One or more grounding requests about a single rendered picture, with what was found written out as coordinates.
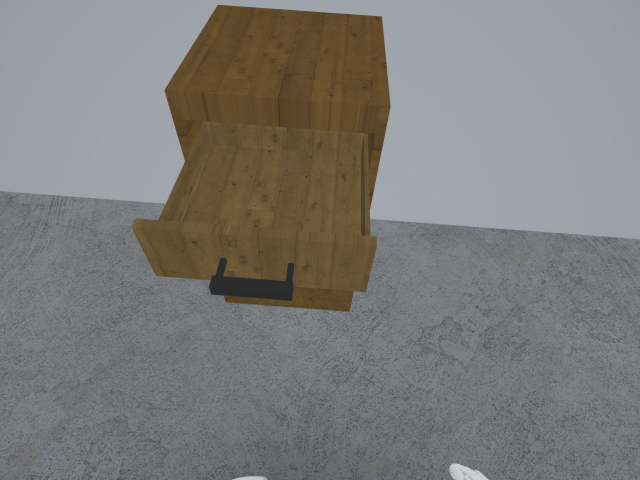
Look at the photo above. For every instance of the cabinet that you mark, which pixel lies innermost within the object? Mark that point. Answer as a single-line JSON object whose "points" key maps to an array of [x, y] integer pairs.
{"points": [[291, 69]]}

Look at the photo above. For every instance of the drawer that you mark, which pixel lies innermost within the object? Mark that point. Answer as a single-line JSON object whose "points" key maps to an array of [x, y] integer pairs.
{"points": [[263, 197]]}

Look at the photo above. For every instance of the handle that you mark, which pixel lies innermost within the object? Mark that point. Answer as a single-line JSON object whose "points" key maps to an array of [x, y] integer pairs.
{"points": [[252, 288]]}

